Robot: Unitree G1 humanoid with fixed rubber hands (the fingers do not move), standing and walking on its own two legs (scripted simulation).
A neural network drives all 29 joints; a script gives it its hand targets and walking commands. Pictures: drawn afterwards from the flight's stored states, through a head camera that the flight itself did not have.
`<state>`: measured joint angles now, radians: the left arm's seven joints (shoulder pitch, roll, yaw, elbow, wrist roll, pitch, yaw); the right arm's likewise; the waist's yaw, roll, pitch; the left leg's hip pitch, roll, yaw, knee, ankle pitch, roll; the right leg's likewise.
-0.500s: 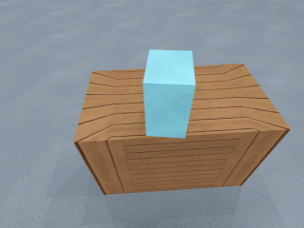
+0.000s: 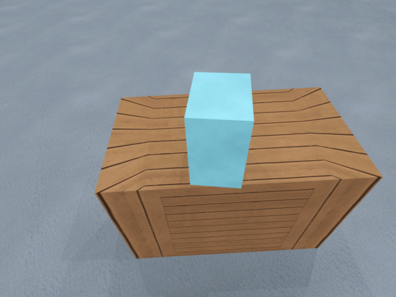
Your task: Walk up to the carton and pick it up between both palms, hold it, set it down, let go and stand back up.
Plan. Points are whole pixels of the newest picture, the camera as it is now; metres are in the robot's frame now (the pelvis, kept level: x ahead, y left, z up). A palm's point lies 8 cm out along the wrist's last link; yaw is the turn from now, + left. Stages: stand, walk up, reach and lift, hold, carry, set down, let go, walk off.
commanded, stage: stand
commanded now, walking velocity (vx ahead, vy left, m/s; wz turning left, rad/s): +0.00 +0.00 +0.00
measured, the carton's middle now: (218, 132) +0.58 -0.02 -0.03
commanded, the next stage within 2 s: none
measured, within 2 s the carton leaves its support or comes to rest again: neither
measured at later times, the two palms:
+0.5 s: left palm out of the picture +0.11 +0.27 -0.11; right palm out of the picture +0.09 -0.28 -0.12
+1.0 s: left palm out of the picture +0.10 +0.26 -0.12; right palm out of the picture +0.11 -0.28 -0.12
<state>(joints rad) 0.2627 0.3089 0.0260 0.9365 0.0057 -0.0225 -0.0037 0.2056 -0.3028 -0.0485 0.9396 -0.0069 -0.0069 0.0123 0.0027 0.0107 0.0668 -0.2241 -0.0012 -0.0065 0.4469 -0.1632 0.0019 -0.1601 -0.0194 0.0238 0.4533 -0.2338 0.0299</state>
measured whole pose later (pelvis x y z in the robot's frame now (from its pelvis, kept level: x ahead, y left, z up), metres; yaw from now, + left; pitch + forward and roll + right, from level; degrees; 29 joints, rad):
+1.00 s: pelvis +0.05 -0.01 +0.01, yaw +1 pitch -3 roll +0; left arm 0.17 0.28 0.01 1.09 0.00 -0.02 0.03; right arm 0.14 -0.28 -0.02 1.10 0.00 -0.02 -0.03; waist 0.00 0.01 0.06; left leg -0.11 0.00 -0.02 0.33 -0.18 -0.02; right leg -0.03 -0.02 0.00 0.33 -0.25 0.01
